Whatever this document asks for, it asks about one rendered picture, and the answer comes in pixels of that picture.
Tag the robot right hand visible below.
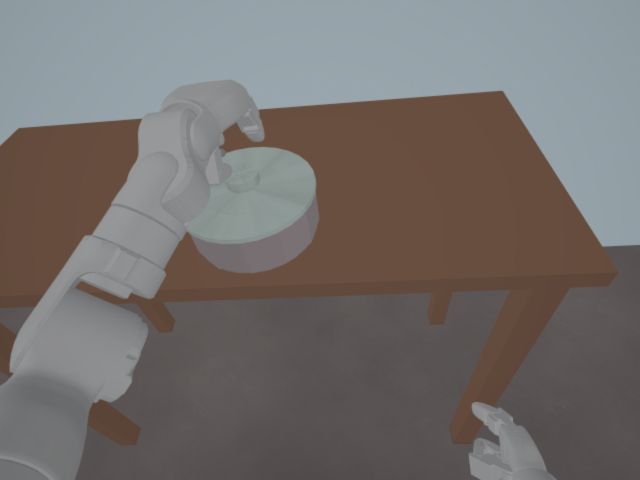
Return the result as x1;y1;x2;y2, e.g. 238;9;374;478
469;402;547;480

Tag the robot left hand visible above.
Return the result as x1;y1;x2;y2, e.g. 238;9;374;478
162;80;265;186

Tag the knob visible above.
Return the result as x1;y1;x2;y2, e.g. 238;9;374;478
224;163;260;193

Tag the pot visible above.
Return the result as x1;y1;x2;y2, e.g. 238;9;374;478
190;194;319;273

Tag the robot left forearm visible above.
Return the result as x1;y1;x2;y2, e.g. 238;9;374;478
10;98;220;373

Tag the table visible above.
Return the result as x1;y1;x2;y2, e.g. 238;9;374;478
0;91;619;445

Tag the lid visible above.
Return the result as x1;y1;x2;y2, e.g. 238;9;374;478
187;147;316;244

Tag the robot left upper arm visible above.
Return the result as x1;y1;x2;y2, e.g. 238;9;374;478
0;287;149;480

